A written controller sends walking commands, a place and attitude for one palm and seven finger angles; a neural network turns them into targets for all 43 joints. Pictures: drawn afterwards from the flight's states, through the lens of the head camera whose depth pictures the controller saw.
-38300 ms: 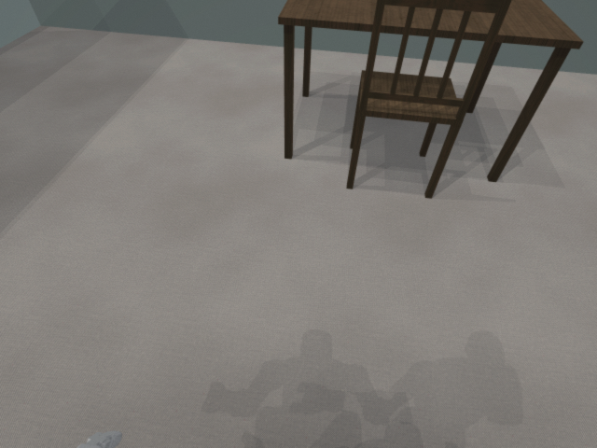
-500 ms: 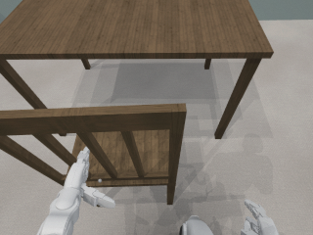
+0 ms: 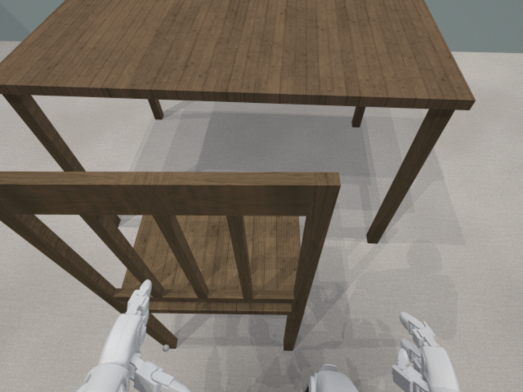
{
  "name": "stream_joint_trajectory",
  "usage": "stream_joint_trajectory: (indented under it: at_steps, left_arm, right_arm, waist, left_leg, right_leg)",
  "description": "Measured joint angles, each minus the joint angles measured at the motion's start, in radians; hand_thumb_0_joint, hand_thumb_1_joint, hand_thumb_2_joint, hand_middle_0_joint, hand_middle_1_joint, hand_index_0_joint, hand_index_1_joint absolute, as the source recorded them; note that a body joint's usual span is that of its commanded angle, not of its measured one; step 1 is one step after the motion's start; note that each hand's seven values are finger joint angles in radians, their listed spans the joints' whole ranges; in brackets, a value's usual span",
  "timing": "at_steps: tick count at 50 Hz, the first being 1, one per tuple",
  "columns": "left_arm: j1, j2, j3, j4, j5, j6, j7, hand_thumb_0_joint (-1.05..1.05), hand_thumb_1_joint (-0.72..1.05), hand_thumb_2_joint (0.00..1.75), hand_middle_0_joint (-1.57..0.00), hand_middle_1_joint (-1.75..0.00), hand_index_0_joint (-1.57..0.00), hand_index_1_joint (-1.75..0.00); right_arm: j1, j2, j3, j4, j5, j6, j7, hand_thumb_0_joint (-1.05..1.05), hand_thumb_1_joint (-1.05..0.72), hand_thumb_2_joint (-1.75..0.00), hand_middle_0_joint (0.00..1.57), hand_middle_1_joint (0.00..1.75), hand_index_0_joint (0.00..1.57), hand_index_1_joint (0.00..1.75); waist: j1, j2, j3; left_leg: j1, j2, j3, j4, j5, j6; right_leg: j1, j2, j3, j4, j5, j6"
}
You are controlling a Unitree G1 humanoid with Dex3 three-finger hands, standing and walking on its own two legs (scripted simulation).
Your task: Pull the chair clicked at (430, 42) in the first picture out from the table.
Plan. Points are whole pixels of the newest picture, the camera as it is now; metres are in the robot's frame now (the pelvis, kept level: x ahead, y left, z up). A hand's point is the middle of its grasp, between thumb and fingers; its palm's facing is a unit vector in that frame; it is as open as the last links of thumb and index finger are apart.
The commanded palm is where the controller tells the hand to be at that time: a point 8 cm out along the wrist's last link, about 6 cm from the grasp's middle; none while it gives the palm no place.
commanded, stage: draw the fingers out of the gap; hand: left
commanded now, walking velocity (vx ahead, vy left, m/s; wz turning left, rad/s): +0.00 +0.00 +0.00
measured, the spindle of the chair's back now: (187, 261) +0.33 +0.14 -0.02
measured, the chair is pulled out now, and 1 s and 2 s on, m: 0.25 0.25 0.25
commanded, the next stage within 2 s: draw the hand back to the body in 0.04 s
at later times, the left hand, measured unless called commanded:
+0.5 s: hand (137, 336) +0.20 +0.17 +0.05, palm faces -0.03 -0.99 -0.11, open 17.5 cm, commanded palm +0.15 +0.23 +0.06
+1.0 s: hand (47, 315) +0.20 +0.23 +0.13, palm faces +0.34 -0.84 -0.42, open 14.5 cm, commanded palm +0.16 +0.28 +0.16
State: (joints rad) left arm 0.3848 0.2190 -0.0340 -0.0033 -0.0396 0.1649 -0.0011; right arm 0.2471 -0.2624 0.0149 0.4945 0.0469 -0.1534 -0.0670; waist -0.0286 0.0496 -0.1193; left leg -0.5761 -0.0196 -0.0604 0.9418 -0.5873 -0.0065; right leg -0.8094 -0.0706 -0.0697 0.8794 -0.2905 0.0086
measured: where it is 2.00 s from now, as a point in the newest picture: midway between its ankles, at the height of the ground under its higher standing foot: outside the picture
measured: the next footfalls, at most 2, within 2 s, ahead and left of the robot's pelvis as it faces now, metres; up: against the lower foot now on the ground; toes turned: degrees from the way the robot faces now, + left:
none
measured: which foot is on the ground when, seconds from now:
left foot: down 0.00-1.00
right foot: down 0.00-1.00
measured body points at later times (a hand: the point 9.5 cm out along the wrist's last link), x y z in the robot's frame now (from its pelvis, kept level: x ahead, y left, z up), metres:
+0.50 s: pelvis -0.01 +0.00 -0.02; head +0.06 +0.00 +0.42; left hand +0.19 +0.22 +0.06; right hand +0.19 -0.22 -0.10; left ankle -0.07 +0.13 -0.68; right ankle +0.08 -0.13 -0.68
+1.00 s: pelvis +0.02 +0.01 +0.03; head +0.03 -0.02 +0.48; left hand +0.17 +0.27 +0.16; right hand +0.20 -0.22 -0.06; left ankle -0.07 +0.13 -0.68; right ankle +0.08 -0.13 -0.68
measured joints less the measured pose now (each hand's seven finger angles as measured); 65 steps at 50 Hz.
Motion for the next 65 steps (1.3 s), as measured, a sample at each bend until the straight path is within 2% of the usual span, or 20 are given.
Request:
stream_joint_trajectory:
  at_steps: [9, 10, 14, 18, 21, 23, 25, 28, 31, 34, 36, 38, 41, 44, 49, 57, 65]
  left_arm:
    - [0.118, 0.001, -0.019, -0.114, 0.011, -0.008, 0.013, -0.01, -0.53, 0.20, -0.01, -0.01, -0.01, 0.00]
    - [0.132, -0.005, -0.016, -0.127, -0.015, -0.025, 0.010, -0.01, -0.53, 0.20, -0.01, -0.01, -0.01, 0.00]
    - [0.162, -0.022, 0.002, -0.192, -0.089, -0.181, -0.012, -0.01, -0.53, 0.20, -0.01, 0.00, -0.01, 0.00]
    - [0.169, -0.015, 0.050, -0.247, -0.123, -0.337, -0.045, -0.01, -0.53, 0.20, -0.01, -0.01, -0.01, 0.00]
    - [0.165, -0.009, 0.090, -0.252, -0.146, -0.455, -0.091, -0.01, -0.54, 0.20, -0.01, 0.00, 0.00, 0.00]
    - [0.158, -0.004, 0.106, -0.248, -0.157, -0.499, -0.135, -0.01, -0.54, 0.20, 0.00, 0.00, 0.00, 0.00]
    - [0.159, 0.006, 0.115, -0.248, -0.165, -0.490, -0.173, -0.01, -0.54, 0.20, 0.00, 0.00, 0.00, 0.00]
    - [0.182, 0.027, 0.129, -0.268, -0.183, -0.428, -0.205, -0.01, -0.54, 0.20, 0.00, 0.00, 0.00, 0.00]
    - [0.209, 0.046, 0.157, -0.305, -0.214, -0.389, -0.204, -0.01, -0.54, 0.21, -0.01, -0.01, 0.00, 0.00]
    - [0.216, 0.060, 0.201, -0.339, -0.241, -0.396, -0.193, -0.01, -0.51, 0.22, -0.01, -0.01, -0.01, -0.01]
    - [0.213, 0.085, 0.215, -0.356, -0.158, -0.366, -0.101, -0.01, -0.48, 0.23, -0.02, -0.02, -0.01, -0.01]
    - [0.229, 0.092, 0.219, -0.372, -0.097, -0.315, -0.002, -0.01, -0.43, 0.26, -0.02, -0.03, -0.02, -0.02]
    - [0.263, 0.077, 0.205, -0.390, -0.044, -0.267, 0.095, -0.01, -0.35, 0.30, -0.03, -0.04, -0.03, -0.04]
    - [0.281, 0.070, 0.182, -0.408, -0.014, -0.243, 0.144, -0.01, -0.25, 0.34, -0.04, -0.06, -0.04, -0.06]
    - [0.242, 0.085, 0.184, -0.417, 0.010, -0.237, 0.180, 0.00, -0.09, 0.42, -0.07, -0.10, -0.07, -0.09]
    - [0.186, 0.098, 0.267, -0.432, 0.013, -0.266, 0.183, 0.00, 0.20, 0.56, -0.11, -0.16, -0.11, -0.15]
    - [0.153, 0.119, 0.338, -0.448, 0.008, -0.293, 0.173, 0.01, 0.48, 0.70, -0.15, -0.22, -0.15, -0.21]
  right_arm:
    - [0.000, 0.015, -0.005, -0.007, -0.002, -0.016, -0.007, 0.01, -0.90, -0.90, 0.20, 0.30, 0.21, 0.30]
    - [-0.001, 0.017, -0.005, -0.008, -0.002, -0.022, -0.007, 0.01, -0.90, -0.90, 0.20, 0.30, 0.21, 0.30]
    - [-0.007, 0.029, -0.010, 0.009, -0.001, -0.068, -0.006, 0.01, -0.90, -0.90, 0.20, 0.30, 0.21, 0.30]
    - [-0.015, 0.043, -0.019, 0.035, 0.002, -0.085, 0.014, 0.01, -0.90, -0.90, 0.20, 0.30, 0.21, 0.30]
    - [-0.028, 0.049, -0.023, 0.051, 0.007, -0.091, 0.033, 0.01, -0.90, -0.90, 0.20, 0.30, 0.21, 0.30]
    - [-0.038, 0.050, -0.023, 0.054, 0.011, -0.091, 0.041, 0.01, -0.90, -0.90, 0.20, 0.30, 0.21, 0.30]
    - [-0.043, 0.048, -0.022, 0.048, 0.017, -0.082, 0.043, 0.01, -0.90, -0.90, 0.20, 0.30, 0.21, 0.30]
    - [-0.040, 0.045, -0.021, 0.032, 0.028, -0.068, 0.033, 0.01, -0.90, -0.90, 0.20, 0.30, 0.21, 0.30]
    - [-0.030, 0.042, -0.021, 0.025, 0.037, -0.073, 0.016, 0.01, -0.90, -0.90, 0.20, 0.30, 0.21, 0.30]
    - [-0.020, 0.036, -0.022, 0.036, 0.043, -0.088, 0.004, 0.01, -0.90, -0.90, 0.20, 0.30, 0.21, 0.30]
    - [-0.015, 0.037, -0.031, 0.043, 0.026, -0.069, -0.007, 0.01, -0.90, -0.90, 0.20, 0.30, 0.21, 0.30]
    - [-0.012, 0.036, -0.038, 0.043, 0.014, -0.040, -0.012, 0.01, -0.90, -0.90, 0.20, 0.30, 0.21, 0.30]
    - [-0.006, 0.033, -0.046, 0.046, 0.004, -0.010, -0.020, 0.01, -0.90, -0.90, 0.20, 0.30, 0.21, 0.30]
    - [0.000, 0.033, -0.047, 0.060, -0.004, 0.004, -0.030, 0.01, -0.91, -0.90, 0.20, 0.30, 0.21, 0.30]
    - [-0.001, 0.037, -0.033, 0.092, -0.010, -0.005, -0.037, 0.01, -0.91, -0.90, 0.20, 0.30, 0.20, 0.30]
    - [-0.038, 0.055, -0.024, 0.124, -0.016, -0.026, -0.021, 0.01, -0.90, -0.90, 0.20, 0.30, 0.21, 0.30]
    - [-0.057, 0.051, -0.031, 0.143, -0.022, -0.033, -0.009, 0.01, -0.90, -0.90, 0.20, 0.30, 0.21, 0.30]
  waist:
    - [0.004, 0.003, -0.008]
    - [0.003, 0.003, -0.010]
    - [0.017, -0.009, -0.008]
    - [0.029, -0.013, -0.015]
    - [0.032, -0.011, -0.022]
    - [0.034, -0.008, -0.020]
    - [0.035, -0.004, -0.013]
    - [0.034, 0.006, -0.003]
    - [0.035, 0.013, 0.003]
    - [0.040, 0.014, 0.005]
    - [0.051, 0.010, 0.013]
    - [0.049, 0.017, 0.019]
    - [0.051, 0.029, 0.030]
    - [0.063, 0.031, 0.045]
    - [0.085, 0.032, 0.070]
    - [0.093, 0.047, 0.096]
    - [0.107, 0.049, 0.129]
  left_leg:
    - [-0.012, -0.001, -0.007, 0.029, -0.019, 0.005]
    - [-0.017, -0.002, -0.008, 0.034, -0.022, 0.005]
    - [-0.047, 0.000, -0.008, 0.073, -0.039, 0.004]
    - [-0.068, 0.002, -0.011, 0.103, -0.052, 0.000]
    - [-0.093, 0.002, -0.009, 0.129, -0.062, 0.000]
    - [-0.106, 0.002, -0.007, 0.146, -0.069, 0.001]
    - [-0.105, 0.003, -0.003, 0.149, -0.070, 0.002]
    - [-0.081, 0.004, 0.000, 0.128, -0.061, 0.004]
    - [-0.046, 0.007, -0.002, 0.092, -0.046, 0.003]
    - [-0.011, 0.009, -0.008, 0.056, -0.031, 0.001]
    - [0.032, 0.011, -0.005, 0.023, -0.021, 0.001]
    - [0.077, 0.012, -0.007, -0.015, -0.008, 0.001]
    - [0.144, 0.012, -0.006, -0.069, 0.009, 0.005]
    - [0.211, 0.010, -0.002, -0.121, 0.026, 0.009]
    - [0.314, 0.008, -0.003, -0.202, 0.054, 0.009]
    - [0.438, 0.018, 0.007, -0.327, 0.103, 0.008]
    - [0.505, 0.025, 0.019, -0.410, 0.142, 0.008]
  right_leg:
    - [-0.005, -0.003, -0.006, 0.018, -0.015, 0.006]
    - [-0.010, -0.003, -0.007, 0.022, -0.017, 0.007]
    - [-0.040, -0.003, -0.007, 0.055, -0.027, 0.006]
    - [-0.060, -0.002, -0.009, 0.080, -0.037, 0.003]
    - [-0.086, -0.001, -0.007, 0.104, -0.043, 0.002]
    - [-0.101, 0.000, -0.005, 0.118, -0.046, 0.002]
    - [-0.101, 0.001, -0.001, 0.121, -0.045, 0.003]
    - [-0.078, 0.004, 0.001, 0.102, -0.038, 0.004]
    - [-0.041, 0.006, -0.002, 0.069, -0.028, 0.004]
    - [-0.001, 0.007, -0.009, 0.033, -0.018, 0.003]
    - [0.038, 0.010, -0.008, 0.008, -0.011, 0.002]
    - [0.084, 0.010, -0.010, -0.024, -0.005, 0.003]
    - [0.149, 0.011, -0.010, -0.068, 0.005, 0.006]
    - [0.210, 0.010, -0.007, -0.104, 0.011, 0.009]
    - [0.305, 0.008, -0.009, -0.160, 0.021, 0.010]
    - [0.419, 0.021, -0.004, -0.261, 0.057, 0.010]
    - [0.479, 0.031, 0.004, -0.336, 0.094, 0.009]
